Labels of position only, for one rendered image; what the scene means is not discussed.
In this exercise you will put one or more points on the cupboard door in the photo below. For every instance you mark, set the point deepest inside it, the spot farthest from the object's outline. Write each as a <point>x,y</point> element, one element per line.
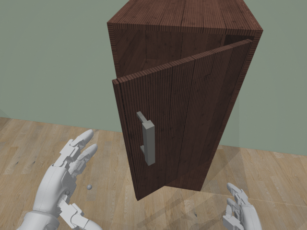
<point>187,101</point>

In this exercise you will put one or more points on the left robot hand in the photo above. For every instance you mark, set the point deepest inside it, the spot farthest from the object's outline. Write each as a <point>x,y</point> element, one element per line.
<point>60,177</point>

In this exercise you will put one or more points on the right robot hand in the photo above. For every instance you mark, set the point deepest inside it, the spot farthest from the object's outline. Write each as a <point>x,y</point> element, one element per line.
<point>246,217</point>

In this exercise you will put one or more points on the handle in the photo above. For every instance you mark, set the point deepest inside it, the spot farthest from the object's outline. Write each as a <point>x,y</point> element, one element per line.
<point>148,147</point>

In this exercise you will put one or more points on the left robot forearm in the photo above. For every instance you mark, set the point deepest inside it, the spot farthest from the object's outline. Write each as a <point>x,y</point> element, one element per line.
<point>36,220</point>

